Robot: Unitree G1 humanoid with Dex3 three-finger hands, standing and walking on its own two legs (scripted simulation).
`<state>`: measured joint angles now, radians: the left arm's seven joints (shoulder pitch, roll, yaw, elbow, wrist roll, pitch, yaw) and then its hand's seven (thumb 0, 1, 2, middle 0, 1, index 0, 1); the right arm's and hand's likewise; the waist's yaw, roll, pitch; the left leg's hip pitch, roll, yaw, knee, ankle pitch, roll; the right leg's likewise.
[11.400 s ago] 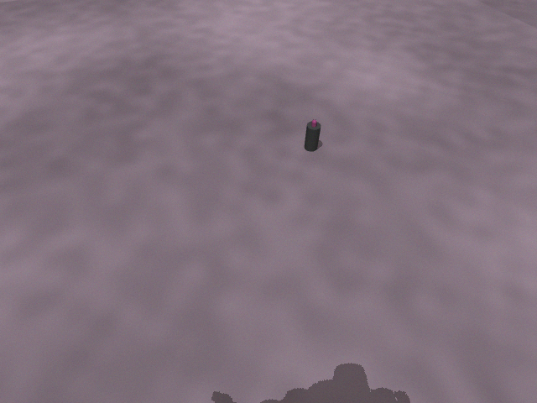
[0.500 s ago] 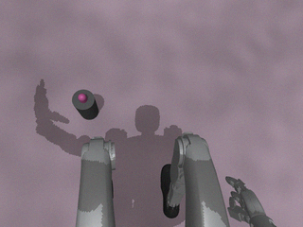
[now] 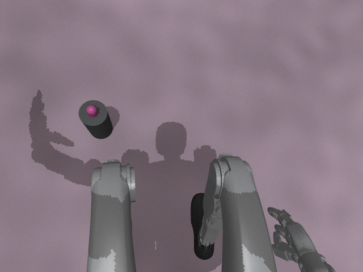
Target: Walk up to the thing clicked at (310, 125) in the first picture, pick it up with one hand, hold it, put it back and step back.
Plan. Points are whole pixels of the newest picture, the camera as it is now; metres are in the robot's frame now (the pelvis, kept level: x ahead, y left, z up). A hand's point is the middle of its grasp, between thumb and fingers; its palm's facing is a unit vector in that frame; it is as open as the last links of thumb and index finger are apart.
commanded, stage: approach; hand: left
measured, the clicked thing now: (96, 119) +0.48 +0.21 -0.28
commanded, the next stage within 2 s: close in in 0.38 s
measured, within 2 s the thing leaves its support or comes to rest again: leaves its support in 1.64 s
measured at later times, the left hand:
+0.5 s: hand (46, 129) +0.42 +0.32 -0.21, palm faces +0.11 -0.99 +0.03, open 17.6 cm
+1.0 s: hand (79, 126) +0.44 +0.25 -0.25, palm faces +0.15 -0.99 +0.00, open 17.6 cm
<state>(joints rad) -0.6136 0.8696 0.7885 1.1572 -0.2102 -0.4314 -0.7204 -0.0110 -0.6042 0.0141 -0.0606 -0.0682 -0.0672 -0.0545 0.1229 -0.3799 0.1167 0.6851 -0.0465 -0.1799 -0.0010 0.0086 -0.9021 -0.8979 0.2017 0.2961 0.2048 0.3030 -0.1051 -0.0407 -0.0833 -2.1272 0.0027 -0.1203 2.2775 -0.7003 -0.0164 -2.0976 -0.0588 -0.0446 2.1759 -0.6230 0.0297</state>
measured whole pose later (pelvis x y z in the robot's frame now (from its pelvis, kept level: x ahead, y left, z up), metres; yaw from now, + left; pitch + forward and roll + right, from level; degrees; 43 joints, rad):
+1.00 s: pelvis -0.02 +0.03 -0.09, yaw -9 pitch +12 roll -18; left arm -0.66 0.83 0.53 1.50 -0.09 -1.08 -0.13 -0.01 -0.61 0.06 -0.04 -0.11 -0.07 -0.08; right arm -0.11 -0.41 0.49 0.57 -0.35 -0.01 0.14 0.00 -0.92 -0.90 0.20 0.30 0.21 0.30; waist -0.27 -0.23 0.28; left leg -2.20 -0.01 -0.33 2.65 -0.69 0.01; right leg -2.06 0.01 -0.19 2.36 -0.54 0.07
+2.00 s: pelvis -0.02 +0.02 -0.09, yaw -11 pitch +13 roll -18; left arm -0.72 0.86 0.50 1.51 -0.04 -1.13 0.04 0.08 -0.15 0.67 -0.67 -0.82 -0.57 -0.78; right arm -0.15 -0.39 0.52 0.55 -0.37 0.04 0.15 0.00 -0.89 -0.90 0.20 0.30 0.20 0.30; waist -0.30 -0.26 0.32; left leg -2.21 0.00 -0.37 2.66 -0.72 0.00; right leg -2.08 0.03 -0.22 2.35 -0.54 0.08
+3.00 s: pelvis +0.00 +0.01 -0.04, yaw -3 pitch +28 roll -11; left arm -0.62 0.54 0.42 0.96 -0.12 -0.71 -0.14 0.09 -0.57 1.02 -0.77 -1.12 -0.65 -1.07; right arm 0.05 -0.31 0.19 0.62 -0.13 0.08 0.11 0.00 -0.90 -0.90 0.20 0.30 0.20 0.30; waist -0.16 -0.04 -0.02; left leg -2.23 -0.01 -0.18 2.44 -0.71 0.00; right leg -2.16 -0.05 -0.09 2.28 -0.62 0.05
